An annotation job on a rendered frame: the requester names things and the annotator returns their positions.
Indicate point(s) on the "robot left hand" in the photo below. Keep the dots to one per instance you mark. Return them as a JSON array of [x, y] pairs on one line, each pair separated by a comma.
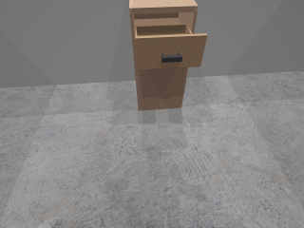
[[51, 222]]

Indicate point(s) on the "drawer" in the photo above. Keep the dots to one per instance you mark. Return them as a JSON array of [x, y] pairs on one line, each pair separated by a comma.
[[152, 41]]

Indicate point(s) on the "cabinet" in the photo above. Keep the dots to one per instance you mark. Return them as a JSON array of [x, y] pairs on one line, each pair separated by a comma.
[[160, 88]]

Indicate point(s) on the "handle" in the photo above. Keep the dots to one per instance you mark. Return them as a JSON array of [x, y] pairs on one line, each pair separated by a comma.
[[171, 58]]

